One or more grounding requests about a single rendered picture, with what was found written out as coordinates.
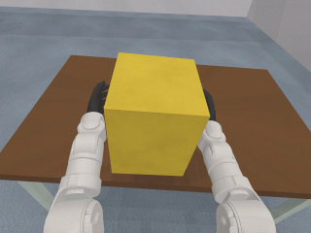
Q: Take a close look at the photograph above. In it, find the carton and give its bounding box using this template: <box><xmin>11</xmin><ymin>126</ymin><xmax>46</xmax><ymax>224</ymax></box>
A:
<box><xmin>104</xmin><ymin>52</ymin><xmax>210</xmax><ymax>177</ymax></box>

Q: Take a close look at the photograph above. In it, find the robot left forearm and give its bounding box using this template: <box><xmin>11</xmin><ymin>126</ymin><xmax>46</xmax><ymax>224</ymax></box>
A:
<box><xmin>43</xmin><ymin>112</ymin><xmax>107</xmax><ymax>233</ymax></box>

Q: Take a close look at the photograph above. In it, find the left robot upper arm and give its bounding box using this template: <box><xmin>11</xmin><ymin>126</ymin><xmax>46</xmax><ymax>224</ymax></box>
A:
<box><xmin>44</xmin><ymin>198</ymin><xmax>105</xmax><ymax>233</ymax></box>

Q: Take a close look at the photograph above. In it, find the robot right forearm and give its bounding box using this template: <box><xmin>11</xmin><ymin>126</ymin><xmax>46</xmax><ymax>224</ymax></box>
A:
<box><xmin>197</xmin><ymin>120</ymin><xmax>276</xmax><ymax>233</ymax></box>

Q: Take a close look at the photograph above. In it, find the right robot upper arm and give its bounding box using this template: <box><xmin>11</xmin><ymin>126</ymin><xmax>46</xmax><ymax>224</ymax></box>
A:
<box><xmin>216</xmin><ymin>200</ymin><xmax>276</xmax><ymax>233</ymax></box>

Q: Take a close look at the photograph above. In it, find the robot right hand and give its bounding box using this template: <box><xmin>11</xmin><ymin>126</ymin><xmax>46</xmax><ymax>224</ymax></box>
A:
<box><xmin>202</xmin><ymin>88</ymin><xmax>217</xmax><ymax>121</ymax></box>

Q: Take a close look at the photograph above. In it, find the robot left hand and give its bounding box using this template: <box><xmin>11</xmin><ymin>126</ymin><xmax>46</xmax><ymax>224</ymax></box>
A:
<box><xmin>86</xmin><ymin>81</ymin><xmax>110</xmax><ymax>115</ymax></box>

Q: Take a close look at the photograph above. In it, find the table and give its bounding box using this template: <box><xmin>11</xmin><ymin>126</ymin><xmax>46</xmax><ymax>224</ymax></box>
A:
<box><xmin>0</xmin><ymin>54</ymin><xmax>311</xmax><ymax>224</ymax></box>

